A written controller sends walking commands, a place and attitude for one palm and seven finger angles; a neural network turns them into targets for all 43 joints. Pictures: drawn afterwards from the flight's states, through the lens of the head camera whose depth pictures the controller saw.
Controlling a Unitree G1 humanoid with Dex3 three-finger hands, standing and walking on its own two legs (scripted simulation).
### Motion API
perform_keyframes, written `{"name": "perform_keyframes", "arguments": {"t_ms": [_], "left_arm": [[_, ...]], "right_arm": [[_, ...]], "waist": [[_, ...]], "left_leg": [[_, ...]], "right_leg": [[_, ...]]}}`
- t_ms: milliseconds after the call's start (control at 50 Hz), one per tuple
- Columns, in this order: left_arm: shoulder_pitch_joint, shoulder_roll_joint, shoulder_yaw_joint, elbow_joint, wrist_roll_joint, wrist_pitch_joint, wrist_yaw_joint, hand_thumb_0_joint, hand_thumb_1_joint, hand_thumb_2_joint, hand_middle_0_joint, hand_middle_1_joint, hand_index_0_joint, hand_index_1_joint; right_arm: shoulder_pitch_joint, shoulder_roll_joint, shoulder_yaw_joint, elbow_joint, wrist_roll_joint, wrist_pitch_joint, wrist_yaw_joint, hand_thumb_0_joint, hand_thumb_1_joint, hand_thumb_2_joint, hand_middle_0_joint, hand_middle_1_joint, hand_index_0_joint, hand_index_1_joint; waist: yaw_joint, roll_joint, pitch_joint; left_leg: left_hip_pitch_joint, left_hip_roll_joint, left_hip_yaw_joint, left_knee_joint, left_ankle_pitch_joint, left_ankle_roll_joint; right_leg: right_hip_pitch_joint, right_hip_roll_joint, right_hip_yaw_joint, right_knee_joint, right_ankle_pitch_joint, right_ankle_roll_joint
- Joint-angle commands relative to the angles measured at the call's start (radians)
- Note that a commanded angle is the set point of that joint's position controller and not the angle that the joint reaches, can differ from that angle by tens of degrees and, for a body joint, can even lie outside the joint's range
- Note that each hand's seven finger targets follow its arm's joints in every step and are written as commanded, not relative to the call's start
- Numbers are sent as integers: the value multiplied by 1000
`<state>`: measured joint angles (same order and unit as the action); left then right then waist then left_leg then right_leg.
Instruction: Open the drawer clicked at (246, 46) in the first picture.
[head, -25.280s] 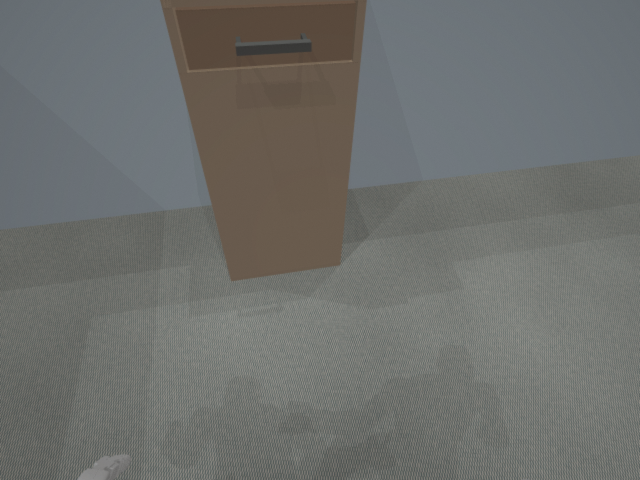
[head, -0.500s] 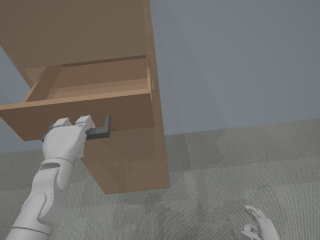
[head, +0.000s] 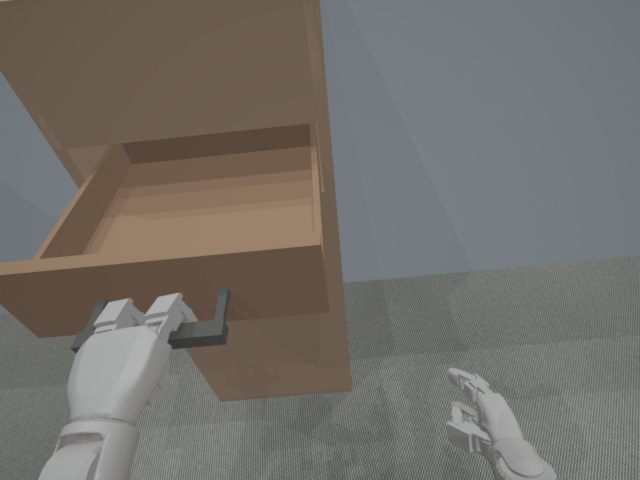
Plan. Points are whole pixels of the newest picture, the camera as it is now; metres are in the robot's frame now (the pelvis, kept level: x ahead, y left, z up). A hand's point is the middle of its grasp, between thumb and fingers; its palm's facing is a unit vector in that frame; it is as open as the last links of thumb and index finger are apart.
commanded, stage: pull the drawer open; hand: left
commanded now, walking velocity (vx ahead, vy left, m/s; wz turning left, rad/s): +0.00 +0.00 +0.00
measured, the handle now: (156, 321) +0.25 +0.23 +0.12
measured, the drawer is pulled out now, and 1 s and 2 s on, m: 0.26 0.29 0.29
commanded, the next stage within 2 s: open the thumb to release the handle in 0.64 s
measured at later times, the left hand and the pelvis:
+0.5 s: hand (148, 404) +0.16 +0.20 +0.10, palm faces +0.10 -0.15 -0.98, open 5.8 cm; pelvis -0.01 -0.01 +0.00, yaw -1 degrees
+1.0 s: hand (136, 400) +0.16 +0.22 +0.10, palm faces +0.13 -0.13 -0.98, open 7.2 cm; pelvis -0.03 -0.01 +0.00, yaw +2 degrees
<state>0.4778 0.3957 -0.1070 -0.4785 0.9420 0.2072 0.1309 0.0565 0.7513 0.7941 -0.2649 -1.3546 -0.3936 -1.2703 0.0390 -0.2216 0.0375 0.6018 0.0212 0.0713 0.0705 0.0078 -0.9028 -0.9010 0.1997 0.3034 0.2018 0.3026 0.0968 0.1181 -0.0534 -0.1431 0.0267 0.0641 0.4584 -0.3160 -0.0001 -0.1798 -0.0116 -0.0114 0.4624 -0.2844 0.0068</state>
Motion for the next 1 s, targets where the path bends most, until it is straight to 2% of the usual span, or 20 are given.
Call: {"name": "perform_keyframes", "arguments": {"t_ms": [0, 120, 200, 220, 260, 300, 360, 400, 420, 460, 500, 520, 600, 660, 700, 720, 760, 820, 900, 980], "left_arm": [[92, 151, 163, -247, -8, 2, 49, 0, 900, 900, -400, -1350, -400, -1350], [179, 110, 125, -288, 2, -4, 62, 0, 900, 900, -400, -1350, -400, -1350], [183, 169, 178, -317, -13, -5, 77, 0, 900, 900, -400, -1350, -400, -1350], [222, 124, 147, -318, -1, -7, 80, 0, 900, 900, -400, -1350, -400, -1350], [245, 135, 156, -293, -15, -17, 81, 0, 900, 900, -400, -1350, -400, -1350], [226, 188, 211, -310, -21, -7, 92, 0, 900, 900, -400, -1350, -400, -1350], [276, 127, 161, -301, -18, -17, 96, 0, 900, 900, -400, -1350, -400, -1350], [228, 185, 211, -318, -19, -7, 103, 0, 900, 900, -400, -1350, -400, -1350], [234, 133, 165, -322, -4, -5, 102, 0, 900, 900, -400, -1350, -400, -1350], [255, 132, 166, -292, -14, -14, 102, 0, 900, 900, -400, -1350, -400, -1350], [197, 171, 191, -311, -16, -4, 106, 0, 900, 900, -400, -1350, -400, -1350], [201, 130, 159, -303, -1, -3, 103, 0, 900, 900, -400, -1350, -400, -1350], [137, 157, 170, -293, -7, -3, 97, 0, 900, 900, -400, -1350, -400, -1350], [168, 117, 137, -268, -2, -11, 88, 0, 900, 900, -400, -1350, -400, -1350], [145, 175, 187, -285, -13, -8, 88, 0, 900, 900, -400, -1350, -400, -1350], [-206, 273, 262, -133, 40, -1, 102, 0, 900, 900, -400, -1350, -400, -1350], [-181, 195, 214, -32, 44, 3, 94, 0, 760, 840, -390, -1335, -390, -1335], [-207, 153, 153, -113, 7, -8, 65, 0, 550, 750, -375, -1313, -375, -1313], [-249, 147, 109, -98, 0, -8, 9, 0, 270, 630, -355, -1283, -355, -1283], [-305, 146, 79, -55, 42, -15, -20, 0, -10, 510, -335, -1253, -335, -1253]], "right_arm": [[-165, -96, -31, -171, 6, -43, -1, 0, -900, -900, 200, 300, 200, 300], [-154, -85, -18, -186, -1, -47, 13, 0, -900, -900, 200, 300, 200, 300], [-160, -108, -31, -190, 5, -36, 7, 0, -900, -900, 200, 300, 200, 300], [-157, -90, -20, -202, -2, -45, 13, 0, -900, -900, 200, 300, 200, 300], [-148, -101, -27, -191, 2, -41, 8, 0, -900, -900, 200, 300, 200, 300], [-158, -112, -33, -196, 7, -37, 1, 0, -900, -900, 200, 300, 200, 300], [-148, -102, -34, -198, 2, -43, 4, 0, -900, -900, 200, 300, 200, 300], [-152, -117, -40, -193, 7, -39, -2, 0, -900, -900, 200, 300, 200, 300], [-155, -99, -32, -204, -3, -46, 1, 0, -900, -900, 200, 300, 200, 300], [-147, -103, -40, -193, 0, -48, -2, 0, -900, -900, 200, 300, 200, 300], [-152, -114, -46, -190, 4, -46, -8, 0, -900, -900, 200, 300, 200, 300], [-156, -98, -36, -197, -5, -53, -7, 0, -900, -900, 200, 300, 200, 300], [-157, -109, -48, -182, -2, -56, -16, 0, -900, -900, 200, 300, 200, 300], [-155, -99, -42, -181, -6, -62, -15, 0, -900, -900, 200, 300, 200, 300], [-159, -108, -46, -184, 0, -61, -19, 0, -900, -900, 200, 300, 200, 300], [-164, -108, -30, -107, -20, -52, -44, 0, -900, -900, 200, 300, 200, 300], [-160, -89, -32, -112, -22, -60, -57, 0, -900, -900, 200, 300, 200, 300], [-172, -85, -40, -129, -12, -81, -64, 0, -900, -900, 200, 300, 200, 300], [-173, -94, -40, -114, -10, -85, -69, 0, -900, -900, 200, 300, 200, 300], [-174, -89, -27, -101, -20, -75, -67, 0, -900, -900, 200, 300, 200, 300]], "waist": [[36, -89, -157], [42, -77, -159], [39, -51, -157], [51, -68, -160], [41, -88, -130], [44, -68, -148], [46, -80, -128], [41, -51, -145], [49, -70, -139], [45, -82, -108], [39, -59, -121], [47, -73, -113], [35, -58, -100], [43, -82, -93], [42, -71, -105], [-10, -113, -5], [9, -119, 24], [31, -32, -125], [6, -71, -96], [11, -109, -29]], "left_leg": [[38, -8, -20, 10, 594, 7], [28, -2, -17, 28, 638, 9], [14, 4, -17, 24, 590, 1], [11, 0, -14, 31, 617, 8], [1, -2, -13, 23, 580, 6], [-1, 1, -12, 24, 535, 3], [-5, -5, -13, 24, 549, 9], [-2, 1, -15, 22, 514, 4], [-9, -8, -14, 26, 502, 12], [-15, -10, -17, 16, 483, 11], [-9, -5, -18, 14, 439, 8], [-13, -13, -19, 14, 436, 15], [1, -12, -24, 2, 390, 13], [-3, -19, -25, -6, 402, 17], [-2, -12, -20, -6, 384, 14], [-40, -30, -38, -15, 299, 14], [-31, -31, -42, -33, 249, 19], [39, -44, -29, -39, 312, 21], [46, -43, -35, -51, 327, 21], [20, -42, -32, -76, 288, 24]], "right_leg": [[122, 38, -12, 1, 534, -21], [119, 29, -27, 24, 558, -17], [122, 30, -6, 17, 554, -19], [124, 26, -17, 27, 561, -19], [110, 29, -13, 18, 557, -13], [120, 28, 6, 10, 540, -18], [104, 29, -7, 16, 524, -15], [104, 30, 7, 10, 491, -20], [96, 28, -2, 15, 470, -21], [79, 34, -5, 6, 444, -20], [79, 32, 2, -2, 407, -24], [71, 34, -3, 0, 386, -25], [62, 34, 4, -24, 340, -26], [67, 38, -6, -21, 336, -25], [85, 31, 6, -30, 346, -24], [-2, 39, 23, -49, 244, -32], [-14, 36, 8, -73, 156, -31], [68, 29, -5, -62, 217, -29], [65, 31, -9, -82, 230, -26], [43, 28, -20, -103, 179, -26]]}}
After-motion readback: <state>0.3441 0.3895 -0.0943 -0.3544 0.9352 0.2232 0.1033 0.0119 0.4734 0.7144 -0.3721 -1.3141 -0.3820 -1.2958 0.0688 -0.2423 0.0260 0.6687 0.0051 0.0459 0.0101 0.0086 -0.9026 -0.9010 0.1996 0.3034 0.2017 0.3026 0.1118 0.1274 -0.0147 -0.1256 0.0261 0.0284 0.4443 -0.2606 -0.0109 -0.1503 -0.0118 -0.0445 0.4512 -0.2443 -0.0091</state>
